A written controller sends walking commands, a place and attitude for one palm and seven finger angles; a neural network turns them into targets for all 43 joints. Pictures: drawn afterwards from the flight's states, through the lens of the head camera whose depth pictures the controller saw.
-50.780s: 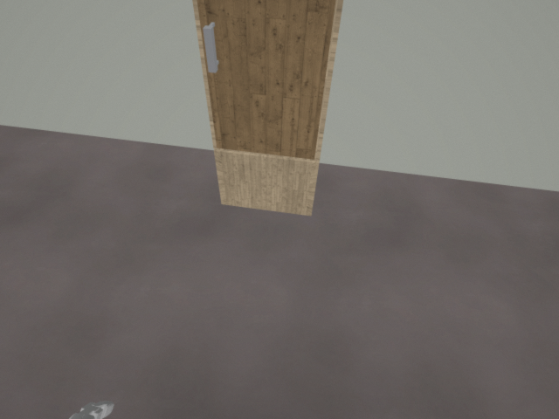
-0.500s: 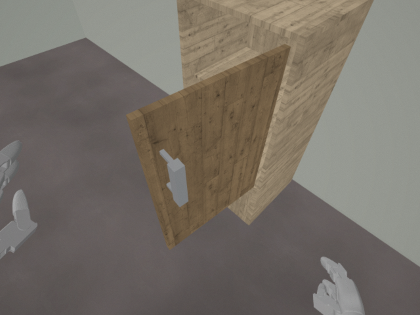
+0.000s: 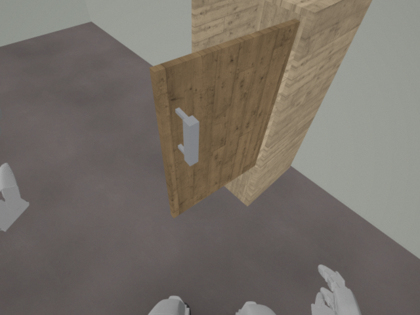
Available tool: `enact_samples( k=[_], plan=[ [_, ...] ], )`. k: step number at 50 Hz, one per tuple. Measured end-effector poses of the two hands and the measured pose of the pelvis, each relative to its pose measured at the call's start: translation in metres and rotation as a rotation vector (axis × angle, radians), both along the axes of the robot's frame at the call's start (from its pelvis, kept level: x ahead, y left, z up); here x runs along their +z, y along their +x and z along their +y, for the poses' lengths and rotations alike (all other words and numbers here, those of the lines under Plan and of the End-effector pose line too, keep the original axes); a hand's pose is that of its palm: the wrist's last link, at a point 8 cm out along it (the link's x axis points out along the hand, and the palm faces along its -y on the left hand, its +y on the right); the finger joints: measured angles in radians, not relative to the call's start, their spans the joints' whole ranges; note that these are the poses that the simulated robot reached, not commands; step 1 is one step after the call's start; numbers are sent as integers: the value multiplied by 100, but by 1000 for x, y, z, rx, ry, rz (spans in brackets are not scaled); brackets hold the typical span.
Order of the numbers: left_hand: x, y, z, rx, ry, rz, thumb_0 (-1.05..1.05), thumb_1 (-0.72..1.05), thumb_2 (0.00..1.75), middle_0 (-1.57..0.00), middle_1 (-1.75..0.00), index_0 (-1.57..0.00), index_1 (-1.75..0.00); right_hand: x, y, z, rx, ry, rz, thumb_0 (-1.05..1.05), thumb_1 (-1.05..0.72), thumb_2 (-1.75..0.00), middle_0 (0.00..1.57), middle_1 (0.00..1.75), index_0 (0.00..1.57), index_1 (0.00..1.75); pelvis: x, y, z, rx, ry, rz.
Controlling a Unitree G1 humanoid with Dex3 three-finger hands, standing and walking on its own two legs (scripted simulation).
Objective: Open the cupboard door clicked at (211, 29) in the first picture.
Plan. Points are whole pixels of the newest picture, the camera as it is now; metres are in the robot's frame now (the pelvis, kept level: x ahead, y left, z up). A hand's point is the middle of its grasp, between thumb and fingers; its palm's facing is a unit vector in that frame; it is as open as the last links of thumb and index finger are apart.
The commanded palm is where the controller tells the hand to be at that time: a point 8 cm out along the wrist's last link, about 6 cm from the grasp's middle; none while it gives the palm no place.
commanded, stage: step back with the hand held close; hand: left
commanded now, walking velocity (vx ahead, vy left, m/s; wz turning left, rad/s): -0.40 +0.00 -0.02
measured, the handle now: (185, 136) +0.48 +0.08 +0.04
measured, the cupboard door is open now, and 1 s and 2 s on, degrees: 84 84 84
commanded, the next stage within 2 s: stop stepping back and stand still in 0.18 s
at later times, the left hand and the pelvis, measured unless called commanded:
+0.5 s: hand (32, 254) +0.16 +0.21 +0.19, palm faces +0.31 -0.81 -0.50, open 7.4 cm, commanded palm +0.09 +0.26 +0.19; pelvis -0.08 -0.03 +0.02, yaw -4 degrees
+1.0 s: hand out of the picture +0.09 +0.18 +0.18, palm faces +0.38 -0.78 -0.49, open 7.4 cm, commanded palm +0.03 +0.24 +0.19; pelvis -0.12 -0.06 +0.02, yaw -1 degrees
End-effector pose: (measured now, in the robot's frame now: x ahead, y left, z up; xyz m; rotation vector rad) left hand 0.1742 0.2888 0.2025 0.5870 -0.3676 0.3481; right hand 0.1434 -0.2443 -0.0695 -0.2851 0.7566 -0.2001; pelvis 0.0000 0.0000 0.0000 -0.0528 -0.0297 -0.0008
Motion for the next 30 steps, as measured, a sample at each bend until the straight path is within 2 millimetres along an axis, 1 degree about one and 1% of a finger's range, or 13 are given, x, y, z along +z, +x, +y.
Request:
enact_samples(
  k=[4,7,9,11,12,14,16,18,21,24,27,30],
  plan=[
    [13,-15,6,22,44,-23,1,89,90,-22,-30,-22,-30,0,-17,6,-5,39,4,1,-91,-90,20,30,20,30,4,-11,-7,15,-15,17],
    [11,-31,5,52,22,3,1,89,90,-21,-30,-22,-30,2,-23,8,6,74,-11,1,-90,-90,20,30,20,30,7,-20,-14,-11,-2,48],
    [5,-40,-2,61,-4,32,1,89,90,-21,-30,-21,-30,1,-24,7,26,88,-30,1,-90,-90,20,30,21,30,6,-29,-19,-26,10,71],
    [-4,-47,-14,47,-14,54,1,89,90,-21,-30,-21,-30,-5,-25,3,50,101,-48,1,-90,-90,20,30,21,30,-1,-41,-26,-52,47,94],
    [-8,-49,-21,33,-32,66,1,89,90,-21,-30,-21,-30,-7,-27,0,55,102,-41,1,-90,-90,20,30,21,30,-1,-48,-27,-61,42,93],
    [-10,-50,-33,0,-61,84,1,89,90,-21,-30,-21,-30,-8,-34,-4,58,92,-6,1,-90,-90,20,30,21,30,5,-55,-29,-62,42,82],
    [-6,-51,-39,-30,-55,91,1,89,90,-21,-30,-22,-30,-1,-42,-9,47,80,19,1,-90,-90,20,30,21,30,12,-57,-31,-64,65,83],
    [-1,-51,-40,-49,-42,93,1,89,90,-22,-30,-22,-30,9,-48,-13,28,60,15,1,-90,-90,20,30,21,30,17,-58,-32,-66,77,81],
    [3,-49,-37,-70,-23,89,1,89,90,-22,-30,-22,-30,19,-52,-23,-8,30,-53,1,-90,-90,20,30,21,30,14,-61,-29,-73,43,76],
    [5,-52,-37,-80,-4,85,1,89,90,-22,-30,-22,-30,26,-63,-31,-33,35,-100,1,-91,-90,20,30,21,30,14,-72,-30,-78,65,55],
    [4,-61,-39,-59,-8,113,1,89,90,-22,-30,-22,-30,30,-79,-35,-36,37,-118,1,-91,-90,20,30,20,30,17,-83,-35,-75,69,37],
    [3,-78,-48,-49,-1,139,1,89,90,-21,-30,-22,-30,26,-99,-41,-42,52,-114,1,-91,-90,20,30,20,30,17,-93,-42,-76,75,22]
  ],
)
